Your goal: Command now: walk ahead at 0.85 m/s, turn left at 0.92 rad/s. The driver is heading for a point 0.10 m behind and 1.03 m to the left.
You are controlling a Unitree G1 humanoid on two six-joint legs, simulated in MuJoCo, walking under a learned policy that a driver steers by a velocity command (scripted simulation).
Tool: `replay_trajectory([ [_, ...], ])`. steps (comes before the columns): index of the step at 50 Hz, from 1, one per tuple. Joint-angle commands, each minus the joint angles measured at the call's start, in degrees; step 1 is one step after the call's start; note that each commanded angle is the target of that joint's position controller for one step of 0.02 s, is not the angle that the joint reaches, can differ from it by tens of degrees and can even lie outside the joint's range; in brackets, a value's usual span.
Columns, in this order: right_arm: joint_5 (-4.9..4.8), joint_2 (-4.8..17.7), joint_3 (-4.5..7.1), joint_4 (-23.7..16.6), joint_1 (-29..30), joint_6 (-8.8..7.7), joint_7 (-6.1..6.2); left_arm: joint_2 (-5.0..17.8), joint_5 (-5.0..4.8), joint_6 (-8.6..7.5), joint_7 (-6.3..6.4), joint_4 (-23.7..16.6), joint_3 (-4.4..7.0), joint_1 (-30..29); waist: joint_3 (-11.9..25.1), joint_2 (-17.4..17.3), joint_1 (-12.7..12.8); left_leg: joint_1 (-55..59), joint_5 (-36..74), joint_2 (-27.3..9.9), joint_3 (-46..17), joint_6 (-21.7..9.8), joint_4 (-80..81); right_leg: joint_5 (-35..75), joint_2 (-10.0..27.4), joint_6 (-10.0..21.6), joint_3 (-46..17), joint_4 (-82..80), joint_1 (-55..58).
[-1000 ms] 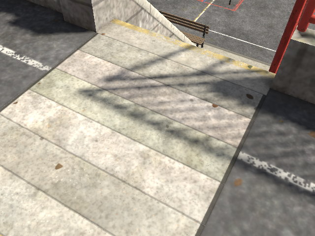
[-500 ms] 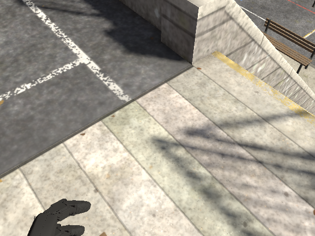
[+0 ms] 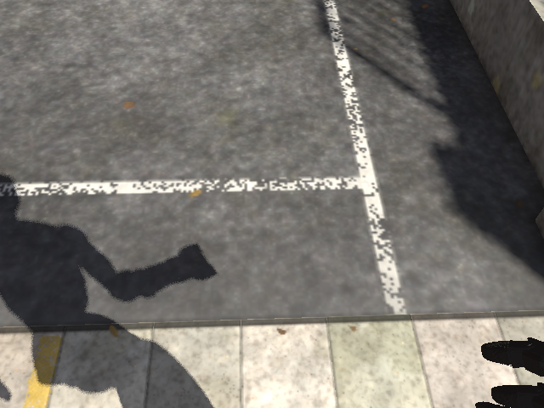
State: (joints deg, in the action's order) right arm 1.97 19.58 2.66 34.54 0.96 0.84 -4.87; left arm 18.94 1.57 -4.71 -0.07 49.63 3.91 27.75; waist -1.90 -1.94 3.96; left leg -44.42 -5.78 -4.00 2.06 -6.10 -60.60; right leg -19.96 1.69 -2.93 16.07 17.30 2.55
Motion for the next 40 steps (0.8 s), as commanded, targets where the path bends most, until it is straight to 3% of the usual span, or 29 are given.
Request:
replay_trajectory([
  [1,0.23,-0.9,-1.45,-5.0,5.9,-0.76,-1.23,4.4,-0.01,-1.3,0.27,-3.7,0.24,-4.8,-7.7,3.8,-3.5,5.2,3.6,0.5,3.7,-1.8,11.9,31.6,12.2,5.2,-0.8,-10.7,-7.5],
  [3,0.77,-1.6,-1.62,-3.6,3.8,-1.6,-0.79,6.9,-0.37,-0.71,0.7,-3.1,0.49,-3.1,-6.0,4.8,-4.6,14.0,1.9,6.2,7.9,-2.9,18.2,60.5,11.8,5.0,0.9,-4.2,-4.8],
  [4,1.11,-0.8,-1.17,-1.7,-1.3,-1.97,-0.26,9.3,-0.8,-0.27,0.99,-3.1,0.94,-3.1,-2.7,6.4,-7.2,20.5,0.1,8.8,7.8,-3.4,20.2,70.1,12.5,4.9,0.6,2.6,-3.8],
  [5,1.29,0.7,-0.33,1.3,-9.9,-2.34,0.3,11.1,-1.29,0.35,1.16,-3.5,1.24,-4.0,2.0,7.6,-11.1,30.0,0.1,10.4,5.8,-4.5,22.7,73.1,13.3,5.3,-0.2,12.9,-4.5],
  [6,-4.64,7.7,3.84,1.6,-17.8,-2.62,1.34,17.3,-4.43,-0.37,2.43,-6.5,3.34,-9.9,7.8,12.2,-17.2,44.9,10.0,7.9,0.6,-5.9,28.0,73.2,11.5,3.6,-2.4,23.0,-9.6],
  [7,-4.8,10.9,4.54,4.5,-21.7,-1.99,3.01,11.0,-3.41,-0.73,2.73,-7.3,1.82,-9.7,10.6,4.6,-16.2,59.1,20.0,1.6,-9.1,-6.8,31.1,28.0,5.9,0.7,-3.3,42.1,-22.7],
  [8,-1.71,16.8,4.73,1.6,-16.4,-2.16,4.4,3.5,-1.3,-1.6,2.16,-10.1,-0.5,-1.6,21.8,-12.1,-6.4,75.9,51.9,-14.9,-32.8,-16.2,26.2,-16.4,-1.7,-1.5,-9.7,66.9,-39.1],
  [9,-0.11,13.4,4.29,-0.2,-17.4,-1.94,4.44,7.8,-2.88,-2.51,1.7,-10.7,-0.31,-3.9,35.3,-5.0,-10.3,76.3,46.1,-18.5,-39.1,-21.2,32.5,-15.2,-1.1,-1.3,-21.8,72.2,-39.8],
  [10,-0.47,10.4,3.62,0.3,-14.9,-2.42,4.1,7.9,-4.55,-2.38,1.82,-11.1,-0.02,-8.0,27.9,0.2,-9.1,68.7,42.5,-15.7,-32.7,-19.4,34.4,-11.8,1.4,-0.8,-21.9,69.4,-41.4],
  [11,-2.55,7.4,2.97,1.2,-11.7,-3.31,3.63,7.1,-4.0,-2.0,2.32,-10.7,0.04,-9.3,17.8,4.8,-6.3,57.8,36.1,-12.1,-26.7,-16.4,36.3,-8.9,3.6,-0.7,-20.3,64.1,-42.8],
  [12,-3.52,5.3,2.32,1.1,-8.9,-3.95,3.66,6.7,-3.17,-1.22,2.91,-9.4,0.26,-9.3,12.5,6.6,-4.1,48.5,33.3,-9.9,-23.2,-14.1,38.1,-6.3,5.2,-1.2,-19.7,61.2,-40.7],
  [14,-2.64,4.2,2.1,1.6,-6.8,-4.4,3.71,6.5,-2.65,0.44,3.05,-9.3,0.88,-7.9,8.6,5.0,-0.8,35.6,34.3,-7.6,-19.0,-12.1,41.7,-3.0,6.3,-1.4,-19.7,57.3,-33.9],
  [16,-2.51,3.1,1.91,3.6,-7.9,-4.66,4.03,3.5,-2.11,1.33,2.92,-9.5,0.48,-8.5,7.9,2.2,-0.3,30.8,37.7,-5.8,-14.7,-11.1,42.9,-0.4,6.2,-1.8,-19.0,51.5,-32.2],
  [18,-2.25,2.9,1.9,5.2,-9.1,-4.36,4.69,2.3,-1.49,1.71,2.9,-10.1,0.36,-11.1,8.1,0.4,-0.8,30.4,41.1,-4.0,-11.4,-10.1,42.9,4.7,4.8,-2.0,-18.0,46.6,-33.2],
  [22,-2.41,2.0,1.51,7.1,-9.7,-2.84,6.07,1.2,-1.23,1.86,2.33,-11.5,0.02,-17.9,8.0,-1.2,-2.8,33.1,36.8,-1.6,-8.5,-6.2,41.9,14.8,3.7,-1.9,-17.8,33.2,-33.7],
  [26,-1.84,2.1,1.39,9.3,-11.9,-1.93,6.6,1.0,-1.62,1.61,1.21,-12.1,-0.35,-23.3,7.0,-1.9,-5.4,37.0,32.7,-3.5,-10.5,-5.3,39.8,18.0,2.4,-1.1,-18.2,22.7,-31.7],
  [28,-1.76,1.6,1.16,10.3,-12.5,-1.7,6.36,1.5,-1.4,1.52,0.72,-12.3,-0.26,-24.4,6.3,-2.4,-5.7,39.1,32.7,-4.9,-12.6,-5.8,36.8,14.0,1.7,0.1,-18.2,19.3,-31.0],
  [30,-2.36,1.1,0.86,10.9,-12.1,-1.47,6.28,1.5,-0.87,1.07,0.18,-11.7,-0.16,-23.1,6.3,-2.1,-4.0,39.5,31.3,-4.6,-13.8,-4.7,32.2,14.6,0.5,2.4,-17.2,12.0,-26.8],
  [31,-2.5,1.0,0.78,11.4,-12.9,-1.59,6.26,1.9,-0.37,0.67,0.01,-11.1,-0.08,-21.4,6.8,-1.0,-2.9,37.8,27.6,-2.7,-13.3,-2.6,30.1,26.9,1.1,4.0,-17.9,5.8,-20.6],
  [32,-1.27,0.9,0.86,11.4,-16.2,-2.32,6.18,5.2,0.41,0.33,0.29,-11.0,0.5,-20.6,9.4,2.9,-4.8,33.8,19.7,1.0,-12.2,-0.1,27.2,51.2,5.9,6.5,-22.3,9.3,-11.6],
  [33,-1.36,0.5,1.02,13.1,-22.7,-2.83,6.32,5.0,0.94,0.53,0.37,-10.6,0.36,-20.1,14.9,9.1,-7.1,26.6,6.5,3.4,-11.7,4.2,24.2,64.2,12.3,13.9,-27.2,14.4,-1.0],
  [34,-1.63,1.3,1.05,13.9,-20.0,-2.52,6.39,0.5,0.38,1.35,0.64,-9.6,-0.24,-17.8,18.1,11.2,-3.6,25.6,-4.2,4.5,-10.3,6.8,20.9,62.4,15.2,18.6,-31.1,13.8,1.1],
  [35,-2.12,2.0,1.39,13.0,-17.4,-1.98,6.3,-0.8,-0.32,1.91,0.65,-8.8,-0.91,-17.4,17.4,11.3,-2.7,24.5,-12.9,4.7,-9.5,7.9,18.7,56.8,16.9,19.9,-33.5,11.6,-0.4],
  [36,-2.36,0.6,1.29,12.5,-15.0,-0.94,6.41,-0.8,-0.74,2.48,0.84,-8.4,-1.0,-18.7,15.2,11.9,-3.2,23.5,-22.8,5.0,-8.3,8.2,17.1,50.2,17.5,19.6,-35.3,9.7,-2.7],
  [38,-2.06,-1.0,1.14,13.2,-15.0,1.16,6.61,1.0,-0.85,2.84,1.16,-8.1,-0.59,-22.4,10.5,10.1,-5.5,27.6,-21.1,3.6,-7.3,7.3,23.8,38.7,15.7,16.2,-34.1,7.1,-11.8],
  [39,-2.07,-2.4,0.89,14.6,-17.1,1.62,6.55,1.5,-1.06,3.24,1.09,-8.4,-0.34,-25.4,8.9,9.6,-7.6,33.1,-13.2,3.6,-6.4,6.3,32.4,33.4,12.4,13.2,-30.2,7.3,-16.7],
  [40,-1.5,-1.5,1.05,15.2,-16.6,1.92,6.36,1.5,-1.58,3.42,0.88,-8.1,-0.03,-25.1,7.5,8.2,-6.9,36.0,-6.5,3.7,-7.2,5.2,35.9,25.3,8.8,10.1,-26.5,8.1,-19.7],
])
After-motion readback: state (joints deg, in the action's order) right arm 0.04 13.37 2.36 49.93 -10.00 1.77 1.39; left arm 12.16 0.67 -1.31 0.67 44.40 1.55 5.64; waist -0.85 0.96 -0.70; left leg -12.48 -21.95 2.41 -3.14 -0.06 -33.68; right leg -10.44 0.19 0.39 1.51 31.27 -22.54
